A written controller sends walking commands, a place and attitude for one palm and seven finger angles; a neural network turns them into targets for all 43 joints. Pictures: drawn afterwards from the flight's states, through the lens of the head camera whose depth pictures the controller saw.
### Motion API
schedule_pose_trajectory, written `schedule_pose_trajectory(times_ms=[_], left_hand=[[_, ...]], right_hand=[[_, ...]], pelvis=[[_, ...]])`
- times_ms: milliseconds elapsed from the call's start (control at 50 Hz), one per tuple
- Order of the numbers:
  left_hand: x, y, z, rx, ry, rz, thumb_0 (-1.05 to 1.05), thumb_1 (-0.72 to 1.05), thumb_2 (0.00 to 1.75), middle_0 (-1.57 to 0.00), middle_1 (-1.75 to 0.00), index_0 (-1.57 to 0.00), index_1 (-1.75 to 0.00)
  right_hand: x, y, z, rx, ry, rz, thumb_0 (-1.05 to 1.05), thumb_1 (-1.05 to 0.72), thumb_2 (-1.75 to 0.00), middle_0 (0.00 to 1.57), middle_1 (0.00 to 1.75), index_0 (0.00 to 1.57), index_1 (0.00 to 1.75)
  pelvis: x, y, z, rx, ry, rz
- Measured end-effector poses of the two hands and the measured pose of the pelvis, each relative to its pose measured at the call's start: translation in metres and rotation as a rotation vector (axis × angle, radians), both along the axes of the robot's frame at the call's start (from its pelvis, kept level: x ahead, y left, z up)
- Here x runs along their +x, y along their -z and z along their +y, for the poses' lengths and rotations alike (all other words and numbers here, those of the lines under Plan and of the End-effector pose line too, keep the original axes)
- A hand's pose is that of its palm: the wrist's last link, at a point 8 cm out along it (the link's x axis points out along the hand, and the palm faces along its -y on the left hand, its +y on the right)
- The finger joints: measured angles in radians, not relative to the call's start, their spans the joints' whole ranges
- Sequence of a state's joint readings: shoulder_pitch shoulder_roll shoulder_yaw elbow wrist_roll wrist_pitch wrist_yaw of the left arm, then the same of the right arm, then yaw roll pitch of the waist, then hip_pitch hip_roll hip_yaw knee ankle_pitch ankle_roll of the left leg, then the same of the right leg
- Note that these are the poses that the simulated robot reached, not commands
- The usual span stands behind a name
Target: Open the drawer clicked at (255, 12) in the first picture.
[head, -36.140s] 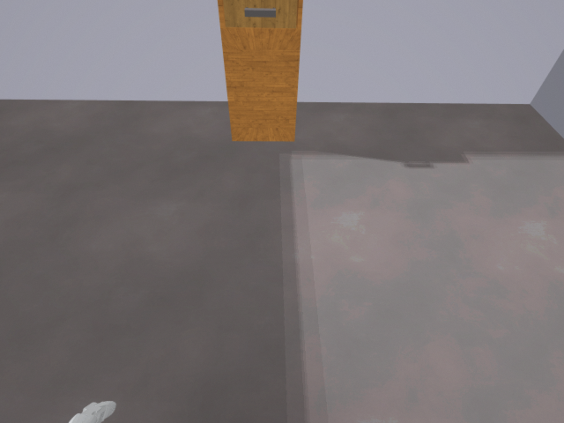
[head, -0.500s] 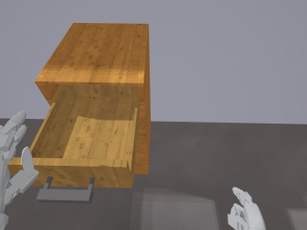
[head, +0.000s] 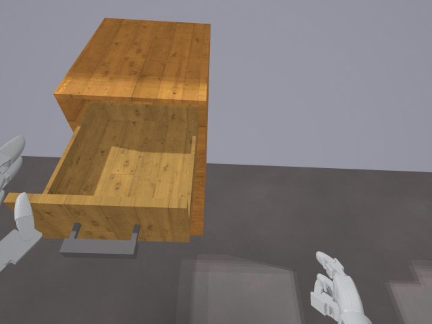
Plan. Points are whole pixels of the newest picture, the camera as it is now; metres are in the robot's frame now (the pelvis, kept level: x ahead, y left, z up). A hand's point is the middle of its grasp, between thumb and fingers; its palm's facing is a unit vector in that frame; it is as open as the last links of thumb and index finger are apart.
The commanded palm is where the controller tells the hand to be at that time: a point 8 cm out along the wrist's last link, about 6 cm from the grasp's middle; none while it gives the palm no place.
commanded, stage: step back with the hand held close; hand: left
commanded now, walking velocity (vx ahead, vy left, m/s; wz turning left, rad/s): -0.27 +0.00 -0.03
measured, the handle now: (103, 238) +0.27 +0.24 -0.04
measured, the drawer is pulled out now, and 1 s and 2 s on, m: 0.30 0.30 0.30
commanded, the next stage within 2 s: stop stepping back and stand still in 0.74 s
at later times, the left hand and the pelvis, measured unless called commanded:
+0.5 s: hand (50, 295) +0.13 +0.19 +0.17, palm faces +0.25 -0.81 -0.53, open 7.4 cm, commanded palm +0.06 +0.25 +0.19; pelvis -0.08 -0.03 +0.00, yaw -2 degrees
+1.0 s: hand out of the picture -0.05 +0.14 +0.17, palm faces +0.27 -0.80 -0.53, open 7.4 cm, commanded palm -0.11 +0.20 +0.19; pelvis -0.23 -0.09 +0.00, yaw +1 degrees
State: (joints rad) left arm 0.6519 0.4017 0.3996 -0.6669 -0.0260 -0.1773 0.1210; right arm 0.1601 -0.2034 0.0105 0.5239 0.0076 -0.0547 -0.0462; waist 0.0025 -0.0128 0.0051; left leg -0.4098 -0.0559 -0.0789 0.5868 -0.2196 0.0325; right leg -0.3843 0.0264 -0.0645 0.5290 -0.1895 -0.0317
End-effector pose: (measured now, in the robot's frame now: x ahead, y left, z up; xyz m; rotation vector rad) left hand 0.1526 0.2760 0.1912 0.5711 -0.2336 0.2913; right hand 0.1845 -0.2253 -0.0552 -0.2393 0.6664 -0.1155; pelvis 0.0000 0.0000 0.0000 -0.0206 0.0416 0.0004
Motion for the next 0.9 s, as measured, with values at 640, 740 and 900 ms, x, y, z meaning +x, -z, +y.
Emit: schedule_pose_trajectory(times_ms=[640, 740, 900], left_hand=[[-0.110, -0.012, -0.070, 0.042, 0.093, 0.080, 0.02, 0.89, 0.90, -0.21, -0.30, -0.21, -0.31], [-0.141, -0.002, -0.061, 0.000, -0.027, 0.095, 0.01, 0.88, 0.90, -0.21, -0.30, -0.21, -0.31], [-0.186, 0.020, -0.075, -0.067, 0.009, 0.103, 0.02, 0.89, 0.90, -0.21, -0.30, -0.21, -0.31]], right_hand=[[-0.107, 0.010, -0.046, 0.073, 0.004, 0.067, 0.02, -0.91, -0.89, 0.20, 0.30, 0.20, 0.30], [-0.134, -0.003, -0.073, -0.016, 0.032, 0.082, 0.02, -0.91, -0.90, 0.20, 0.30, 0.20, 0.30], [-0.188, -0.007, -0.083, -0.024, 0.046, 0.044, 0.02, -0.91, -0.90, 0.20, 0.30, 0.20, 0.30]], pelvis=[[-0.118, -0.009, -0.057, 0.025, 0.014, 0.048], [-0.141, -0.015, -0.065, 0.052, 0.002, 0.065], [-0.203, -0.007, -0.073, 0.043, -0.017, 0.031]])
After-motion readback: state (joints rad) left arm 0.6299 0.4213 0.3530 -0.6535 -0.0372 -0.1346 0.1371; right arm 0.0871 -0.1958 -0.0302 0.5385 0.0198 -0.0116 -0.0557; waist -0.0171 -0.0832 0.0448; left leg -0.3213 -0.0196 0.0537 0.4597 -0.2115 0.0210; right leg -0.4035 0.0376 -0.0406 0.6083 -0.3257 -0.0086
